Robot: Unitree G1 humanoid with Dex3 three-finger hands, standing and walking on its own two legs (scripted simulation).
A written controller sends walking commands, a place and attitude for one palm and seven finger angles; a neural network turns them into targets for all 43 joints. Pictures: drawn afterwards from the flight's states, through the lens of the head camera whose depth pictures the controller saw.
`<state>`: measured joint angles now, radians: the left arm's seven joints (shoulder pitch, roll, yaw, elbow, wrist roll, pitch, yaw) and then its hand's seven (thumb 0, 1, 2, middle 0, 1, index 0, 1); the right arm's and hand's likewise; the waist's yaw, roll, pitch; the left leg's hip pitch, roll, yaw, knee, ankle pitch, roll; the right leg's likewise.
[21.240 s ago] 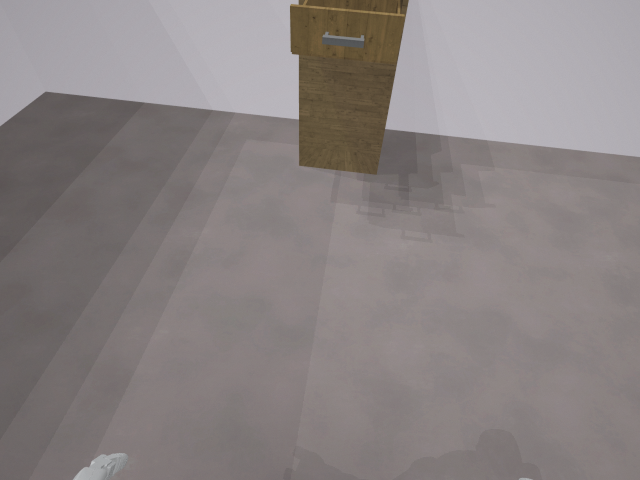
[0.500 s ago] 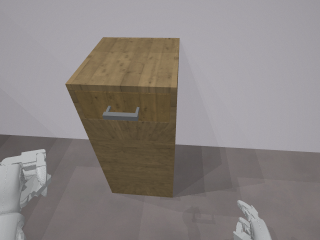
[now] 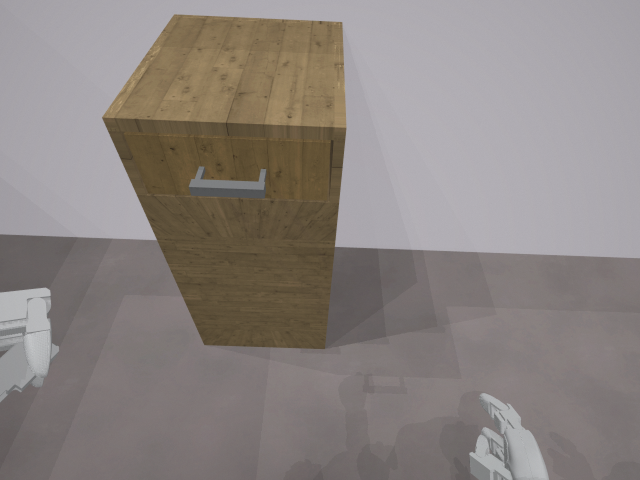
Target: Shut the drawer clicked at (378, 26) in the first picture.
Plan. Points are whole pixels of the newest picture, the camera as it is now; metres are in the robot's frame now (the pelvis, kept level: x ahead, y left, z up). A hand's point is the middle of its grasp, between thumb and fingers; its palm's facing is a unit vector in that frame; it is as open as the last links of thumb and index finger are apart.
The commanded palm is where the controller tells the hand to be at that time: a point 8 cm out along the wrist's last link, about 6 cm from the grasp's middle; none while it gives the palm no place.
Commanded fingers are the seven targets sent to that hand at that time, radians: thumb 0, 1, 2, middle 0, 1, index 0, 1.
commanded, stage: step back with the hand held close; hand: left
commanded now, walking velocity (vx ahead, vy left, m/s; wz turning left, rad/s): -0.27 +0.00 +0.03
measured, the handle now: (230, 180) +0.59 +0.21 +0.00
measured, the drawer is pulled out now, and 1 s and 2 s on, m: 0.00 0.00 0.00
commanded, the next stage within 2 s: stop stepping back and stand still in 0.64 s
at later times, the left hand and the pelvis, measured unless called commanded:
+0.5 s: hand out of the picture +0.12 +0.25 +0.18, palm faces +0.40 -0.79 -0.47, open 3.2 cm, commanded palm +0.06 +0.28 +0.18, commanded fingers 0.00 0.90 0.90 -1.40 -1.60 -1.40 -1.60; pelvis -0.07 +0.00 +0.00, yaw +1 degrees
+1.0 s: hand out of the picture +0.02 +0.25 +0.15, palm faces +0.41 -0.83 -0.37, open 3.2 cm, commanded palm -0.04 +0.27 +0.18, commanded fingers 0.00 0.90 0.90 -1.40 -1.60 -1.40 -1.60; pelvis -0.18 -0.01 +0.00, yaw -1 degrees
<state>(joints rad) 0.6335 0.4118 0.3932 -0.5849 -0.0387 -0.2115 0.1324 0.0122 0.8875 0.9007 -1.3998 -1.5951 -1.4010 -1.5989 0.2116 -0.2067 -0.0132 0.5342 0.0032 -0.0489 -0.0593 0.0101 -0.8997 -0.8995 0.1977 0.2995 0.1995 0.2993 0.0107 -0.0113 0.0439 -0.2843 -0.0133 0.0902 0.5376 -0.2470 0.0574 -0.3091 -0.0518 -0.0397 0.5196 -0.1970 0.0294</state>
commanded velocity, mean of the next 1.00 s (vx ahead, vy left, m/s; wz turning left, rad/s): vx -0.23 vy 0.01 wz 0.01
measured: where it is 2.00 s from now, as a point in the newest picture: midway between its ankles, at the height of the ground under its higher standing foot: outside the picture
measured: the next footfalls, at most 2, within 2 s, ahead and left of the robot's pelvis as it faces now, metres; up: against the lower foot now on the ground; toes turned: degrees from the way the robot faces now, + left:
right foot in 0.56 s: -0.19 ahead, -0.11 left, +0.00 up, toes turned +2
left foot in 0.84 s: -0.03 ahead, +0.07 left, +0.00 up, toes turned -1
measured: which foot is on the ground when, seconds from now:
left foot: down 0.00-0.72, up 0.74-0.82, down 0.84-1.00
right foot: down 0.00-0.30, up 0.32-0.54, down 0.56-1.00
